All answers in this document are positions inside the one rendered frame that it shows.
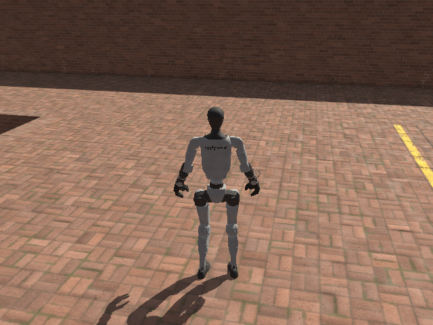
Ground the left robot hand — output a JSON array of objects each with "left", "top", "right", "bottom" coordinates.
[{"left": 173, "top": 184, "right": 189, "bottom": 198}]

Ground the robot left upper arm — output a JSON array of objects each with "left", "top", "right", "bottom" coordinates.
[{"left": 183, "top": 136, "right": 202, "bottom": 173}]

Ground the robot right thigh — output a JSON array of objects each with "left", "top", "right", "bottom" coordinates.
[{"left": 226, "top": 189, "right": 240, "bottom": 236}]

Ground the robot left foot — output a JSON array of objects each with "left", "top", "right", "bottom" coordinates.
[{"left": 198, "top": 261, "right": 210, "bottom": 279}]

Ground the robot right upper arm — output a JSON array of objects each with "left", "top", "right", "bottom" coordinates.
[{"left": 230, "top": 136, "right": 250, "bottom": 173}]

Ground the right robot forearm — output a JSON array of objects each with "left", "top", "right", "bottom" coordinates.
[{"left": 244, "top": 162, "right": 258, "bottom": 185}]

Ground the left robot forearm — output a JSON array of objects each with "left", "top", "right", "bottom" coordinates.
[{"left": 175, "top": 163, "right": 189, "bottom": 187}]

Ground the right robot hand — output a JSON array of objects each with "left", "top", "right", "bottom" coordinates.
[{"left": 245, "top": 182, "right": 260, "bottom": 196}]

